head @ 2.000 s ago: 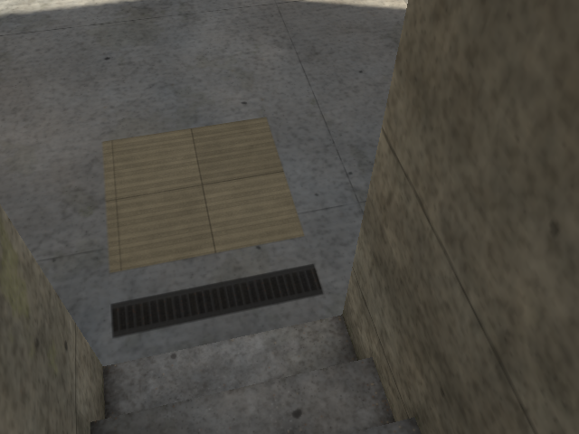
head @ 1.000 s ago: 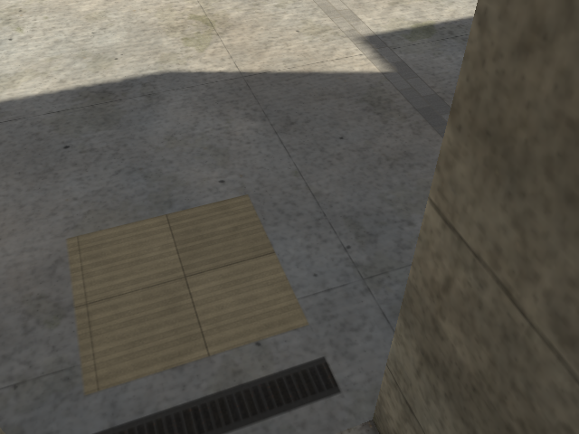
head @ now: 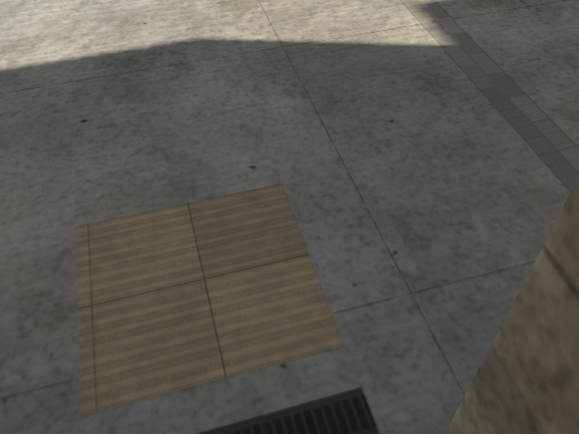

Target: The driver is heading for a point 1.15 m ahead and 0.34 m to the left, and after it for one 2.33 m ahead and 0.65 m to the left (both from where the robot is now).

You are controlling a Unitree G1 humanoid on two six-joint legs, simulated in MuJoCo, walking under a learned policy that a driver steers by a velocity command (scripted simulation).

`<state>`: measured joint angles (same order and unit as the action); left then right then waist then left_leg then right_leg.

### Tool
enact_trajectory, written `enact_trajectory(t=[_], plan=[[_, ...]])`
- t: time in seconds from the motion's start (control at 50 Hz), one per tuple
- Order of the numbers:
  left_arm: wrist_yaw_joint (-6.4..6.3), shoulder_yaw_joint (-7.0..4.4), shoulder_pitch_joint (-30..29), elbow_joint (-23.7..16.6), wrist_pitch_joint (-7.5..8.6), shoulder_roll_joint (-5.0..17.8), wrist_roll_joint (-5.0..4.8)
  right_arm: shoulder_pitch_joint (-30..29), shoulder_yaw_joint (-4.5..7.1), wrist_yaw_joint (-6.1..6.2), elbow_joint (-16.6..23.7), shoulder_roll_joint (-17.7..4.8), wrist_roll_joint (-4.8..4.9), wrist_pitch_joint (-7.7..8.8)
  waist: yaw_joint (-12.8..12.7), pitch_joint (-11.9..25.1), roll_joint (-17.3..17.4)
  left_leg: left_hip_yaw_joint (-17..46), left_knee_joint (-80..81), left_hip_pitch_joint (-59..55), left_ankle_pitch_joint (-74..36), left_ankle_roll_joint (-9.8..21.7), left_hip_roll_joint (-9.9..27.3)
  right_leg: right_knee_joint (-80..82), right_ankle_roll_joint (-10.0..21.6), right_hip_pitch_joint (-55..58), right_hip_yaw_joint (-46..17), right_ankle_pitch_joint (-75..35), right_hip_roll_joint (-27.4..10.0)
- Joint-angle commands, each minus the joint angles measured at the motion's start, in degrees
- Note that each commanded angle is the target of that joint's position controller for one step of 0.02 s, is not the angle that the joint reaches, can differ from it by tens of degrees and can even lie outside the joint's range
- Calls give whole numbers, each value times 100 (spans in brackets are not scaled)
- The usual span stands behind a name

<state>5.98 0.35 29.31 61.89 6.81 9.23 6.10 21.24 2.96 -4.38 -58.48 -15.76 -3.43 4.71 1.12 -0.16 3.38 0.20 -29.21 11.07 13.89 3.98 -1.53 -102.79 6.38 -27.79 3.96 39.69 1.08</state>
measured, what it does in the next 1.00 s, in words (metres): goes down, turning left: right foot 0.19 m lower, then left foot 0.19 m lower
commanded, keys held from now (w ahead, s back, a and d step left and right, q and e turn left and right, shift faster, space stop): w+q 0.90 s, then w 0.10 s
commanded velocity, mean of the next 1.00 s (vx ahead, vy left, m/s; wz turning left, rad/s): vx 0.49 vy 0.00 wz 0.53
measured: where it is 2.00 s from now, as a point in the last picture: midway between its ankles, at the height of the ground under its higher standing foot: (178, 321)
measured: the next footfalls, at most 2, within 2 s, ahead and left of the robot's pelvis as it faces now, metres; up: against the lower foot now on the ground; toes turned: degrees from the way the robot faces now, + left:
right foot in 0.30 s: +0.27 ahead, -0.11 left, -0.19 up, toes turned +3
left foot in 0.76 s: +0.53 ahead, +0.19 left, -0.38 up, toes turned +30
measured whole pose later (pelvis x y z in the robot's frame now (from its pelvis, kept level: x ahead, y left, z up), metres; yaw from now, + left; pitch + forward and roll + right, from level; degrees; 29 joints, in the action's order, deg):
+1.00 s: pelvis +0.61 +0.10 -0.41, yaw +34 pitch +3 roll +2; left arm -2.8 -1.9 7.2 43.9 6.6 9.6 -0.9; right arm 15.4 3.6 1.0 -53.5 -11.1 1.5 -0.3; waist -3.2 2.2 0.8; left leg 2.7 -41.8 17.5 27.3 2.1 -4.5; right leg -51.3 -2.4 -41.7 -4.5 8.6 -6.8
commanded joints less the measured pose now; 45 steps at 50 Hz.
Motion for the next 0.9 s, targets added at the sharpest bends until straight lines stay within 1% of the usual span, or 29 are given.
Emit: enact_trajectory(t=[0.02, 0.04, 0.08, 0.1, 0.12, 0.16, 0.18, 0.22, 0.26, 0.3, 0.32, 0.34, 0.36, 0.4, 0.42, 0.46, 0.5, 0.52, 0.56, 0.68, 0.7, 0.74, 0.76, 0.78, 0.8, 0.82, 0.86, 0.88, 0.9], plan=[[271, -150, -578, -1097, 122, 353, -334, 2583, 362, 46, -792, -1300, -64, 196, 638, 145, 203, 2293, -768, -3691, -5998, 1798, 1851, -2902, -94, -4913, -661, -241, 366], [167, -217, -1515, -1623, 233, 498, -362, 1757, 104, 109, -756, -488, -81, 311, 503, -507, -105, 3299, -914, -2926, -3241, 1459, 2336, -1102, -335, -6163, -1731, -1551, -381], [-57, -123, -1660, -1502, 104, 433, -272, 94, -426, 195, -86, 643, -99, 299, -118, -1042, -802, 2067, -279, 604, -2406, 1324, 1823, 2346, -52, -4241, -1331, -3738, -1162], [-118, -198, -1389, -1270, -3, 384, -187, -357, -538, 238, 137, 660, -132, 213, -438, -773, -483, 1429, -185, 2546, -2255, 1305, 1145, 3558, -24, -1984, -974, -4806, -1168], [17, -68, -945, -1091, -185, 91, 1, -68, -457, 190, -39, 22, -201, 248, -718, -729, 336, 1274, -677, 3738, -1306, 1290, 455, 2432, -237, -794, -569, -5509, -851], [65, -29, -1427, -1280, -177, 396, 161, 1045, -552, 401, -352, 105, 111, 453, -135, -551, -416, 1260, -1443, 3254, -25, 1044, 168, 4056, -558, -1105, -603, -7094, -799], [-17, 16, -1697, -1421, -150, 482, 48, 1244, -561, 443, -271, 17, 78, 511, 71, -223, -864, 798, -1968, 3933, 946, 700, -313, 5606, -578, 672, -343, -8304, -725], [-37, 12, -1452, -1511, -198, 347, -153, 913, -426, 326, -72, -698, -98, 436, -284, -167, -212, 1037, -2250, 5028, 1499, 736, -409, 5370, -919, 3155, 422, -6920, -245], [-11, -158, -599, -1403, -324, 941, -28, 565, -267, 261, 175, -1123, 139, 337, -897, -591, -456, 1542, -3728, 3585, 556, 770, -90, 6867, -701, 3001, 600, -5473, -140], [-134, -425, 1271, -760, -350, 1441, 64, 974, -283, -168, -52, -740, 19, 256, -1319, -338, -834, 2126, -6440, 1936, -1155, 517, -249, 8924, -87, 3708, 99, -6350, -682], [-43, -388, 1965, -641, -331, 1542, 85, 2535, -355, -424, -554, 407, -94, 267, -732, 1489, -1857, 1300, -9720, 3969, 2593, 345, -745, 5572, 1662, 6804, -988, -9854, -2220], [156, -328, 1305, -829, -320, 1456, 103, 1923, -234, -507, -85, -110, 159, 211, -688, 1133, -1229, 709, -10420, 5970, 2690, 347, -634, 6052, 2086, 6518, -2010, -10146, -2855], [24, -338, 784, -935, -314, 1397, 88, 623, -230, -419, 600, -161, 231, 151, -803, 531, -670, 506, -10267, 6711, 2130, 327, -354, 6693, 1711, 5501, -1907, -8410, -2891], [-38, -115, 320, -687, -280, 484, 12, -132, -255, -128, 1072, -14, -6, 6, -288, -335, -340, 819, -8782, 6910, 651, 386, 553, 7558, 1418, 3139, -2392, -4215, -3161], [-142, 214, -460, -680, -155, -590, 136, -378, -339, -20, 1043, 104, -154, -100, 72, -1097, 204, 1212, -6526, 5986, -1012, 438, 1269, 8023, 844, 1117, -1686, -3498, -2749], [-266, 143, -1476, -909, 143, -187, -88, 192, -254, -168, 794, 158, -112, -322, 417, -917, -314, 415, -4453, 2749, -2061, 328, 1062, 8301, 369, -1762, 272, -3415, -1457], [-380, 15, -486, -480, 262, 586, 72, -195, -200, -366, 884, -36, -205, -237, 171, -878, -693, 10, -5846, 2265, -1873, 125, 605, 8044, 452, -1882, 83, -2809, -1905], [-619, 182, -595, -621, 365, -13, 43, -159, -131, -377, 794, -260, -233, -78, 51, -828, 51, 802, -2894, 3547, -3620, 307, 1115, 7411, 38, -136, 341, -3257, -1455], [-733, 173, 321, -484, 359, 222, 159, -1009, -166, -302, 916, -166, 19, 13, -369, -343, -215, 468, -1487, 3290, -5150, 247, 841, 6149, -346, 881, 676, -2772, -1384], [-658, -75, 832, -514, -93, 616, -148, -2259, -151, -75, 1129, -445, -143, 15, -570, -1168, -535, -134, -212, 2837, -2871, 33, 765, 5897, -138, 1917, -240, -3964, -2098], [-962, -445, 449, -806, -358, 871, -1158, -3071, -207, -65, 1804, 226, 949, -224, -965, -1296, -310, -774, -141, 2355, -2928, 20, -52, 4938, -434, 1564, 503, -5986, -1512], [-980, -424, 452, -686, -374, 806, -887, -1455, 36, -74, 1185, -23, 869, -441, -217, -210, -936, -380, 679, -336, -3320, 605, 99, 2345, -310, 740, 317, -6154, -1617], [-887, -404, -125, -801, -204, 642, -781, 19, 320, -21, 750, -598, 685, -528, 734, 302, -197, -252, 1100, -1978, -4704, 1138, 310, -269, -710, -377, 805, -4097, -968], [-748, -303, 26, -974, -24, 60, -662, 668, 400, 32, 405, -1109, 504, -502, 762, 1237, 1214, 852, -1116, -4639, -7291, 1845, 1408, -2746, -849, -3107, 536, 1191, -459], [-628, -276, -255, -1469, 174, 403, -922, 1148, 320, 126, 411, -1038, 459, -478, 1032, 2491, 1170, 1908, -1418, -5606, -6080, 2386, 2014, -2600, -740, -4154, -666, 1185, -610], [-588, -320, -728, -1671, 228, 660, -1022, 1448, 231, 206, 337, -660, 421, -548, 1135, 2630, 449, 2123, -919, -5158, -3711, 2258, 2085, -1990, -631, -4427, -994, 928, -797], [-769, -223, -1170, -1990, 27, 192, -1168, 234, 173, 341, 387, -533, 498, -537, 40, 1355, -368, 3050, 45, -2441, 488, 1621, 2243, 322, -547, -4548, -1048, -931, -1026], [-943, -262, -1403, -1961, -117, 350, -1083, -1139, 73, 414, 967, -349, 423, -454, -443, -76, -1018, 2821, 716, 147, 108, 1437, 2091, 1433, -738, -3738, -838, -1605, -1057], [-1011, -279, -1447, -2112, -212, 352, -854, -2082, 117, 484, 1319, -518, 428, -366, -973, -605, -779, 2659, 1051, 2259, -58, 1239, 1889, 3165, -899, -2230, -1034, -1852, -1277]])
